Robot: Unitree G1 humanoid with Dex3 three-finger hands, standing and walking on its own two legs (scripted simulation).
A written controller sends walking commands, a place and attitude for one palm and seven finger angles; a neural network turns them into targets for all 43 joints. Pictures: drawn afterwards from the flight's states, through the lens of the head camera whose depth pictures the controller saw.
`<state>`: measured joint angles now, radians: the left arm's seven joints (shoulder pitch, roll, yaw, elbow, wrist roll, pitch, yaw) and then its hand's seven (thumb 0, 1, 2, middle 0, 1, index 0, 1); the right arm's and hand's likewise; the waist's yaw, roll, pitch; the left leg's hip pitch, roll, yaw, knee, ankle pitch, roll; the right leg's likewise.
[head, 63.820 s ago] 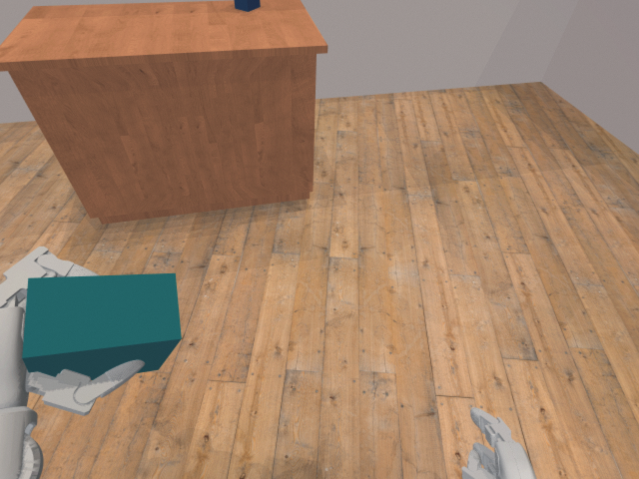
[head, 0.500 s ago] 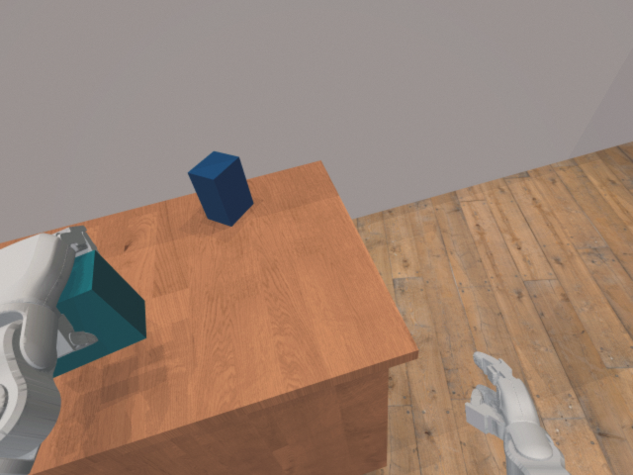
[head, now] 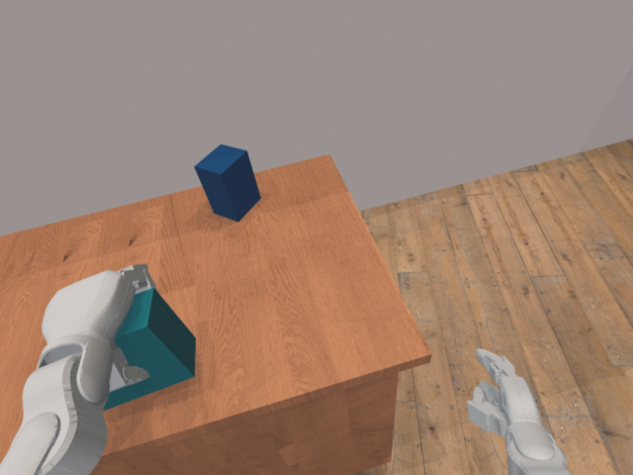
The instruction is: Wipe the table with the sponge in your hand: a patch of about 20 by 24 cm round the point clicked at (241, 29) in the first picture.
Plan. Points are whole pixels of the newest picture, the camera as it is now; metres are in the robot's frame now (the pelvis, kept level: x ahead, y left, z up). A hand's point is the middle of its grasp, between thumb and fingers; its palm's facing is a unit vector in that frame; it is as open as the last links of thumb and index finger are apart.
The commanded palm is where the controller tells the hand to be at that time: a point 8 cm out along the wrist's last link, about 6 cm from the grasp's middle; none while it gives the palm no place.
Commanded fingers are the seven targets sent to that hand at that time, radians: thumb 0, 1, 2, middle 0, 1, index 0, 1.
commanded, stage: move the sponge above the wiping area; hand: left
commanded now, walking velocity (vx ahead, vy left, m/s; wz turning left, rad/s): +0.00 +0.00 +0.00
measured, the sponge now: (134, 358) +0.22 +0.28 +0.05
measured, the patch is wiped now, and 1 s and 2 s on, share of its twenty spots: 0.00 0.05 0.05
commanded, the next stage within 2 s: none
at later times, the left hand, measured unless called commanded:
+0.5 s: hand (160, 332) +0.24 +0.24 +0.08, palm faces -0.08 -0.12 -0.99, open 10.1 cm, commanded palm +0.22 +0.26 +0.18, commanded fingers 0.00 0.10 1.30 -1.20 -1.60 -1.20 -1.60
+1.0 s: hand (154, 309) +0.26 +0.25 +0.10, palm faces +0.07 -0.05 -1.00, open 10.1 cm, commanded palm +0.22 +0.25 +0.17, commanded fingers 0.00 0.10 1.30 -1.20 -1.60 -1.20 -1.60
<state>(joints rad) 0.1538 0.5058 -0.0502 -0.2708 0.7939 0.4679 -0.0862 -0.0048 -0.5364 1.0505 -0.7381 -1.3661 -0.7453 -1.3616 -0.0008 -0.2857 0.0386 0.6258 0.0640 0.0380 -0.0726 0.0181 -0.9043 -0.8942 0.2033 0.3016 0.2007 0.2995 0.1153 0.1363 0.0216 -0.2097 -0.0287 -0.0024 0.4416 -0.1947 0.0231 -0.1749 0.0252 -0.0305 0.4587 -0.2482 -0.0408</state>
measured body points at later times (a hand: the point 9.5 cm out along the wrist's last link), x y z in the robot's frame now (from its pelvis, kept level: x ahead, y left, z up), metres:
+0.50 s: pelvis +0.00 +0.00 +0.00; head +0.01 -0.04 +0.45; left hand +0.24 +0.24 +0.13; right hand +0.26 -0.20 -0.08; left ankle +0.03 +0.11 -0.74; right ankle +0.00 -0.09 -0.74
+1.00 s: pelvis +0.01 -0.01 +0.00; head +0.00 -0.05 +0.45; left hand +0.25 +0.24 +0.16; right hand +0.26 -0.21 -0.08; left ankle +0.03 +0.11 -0.74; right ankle +0.00 -0.09 -0.74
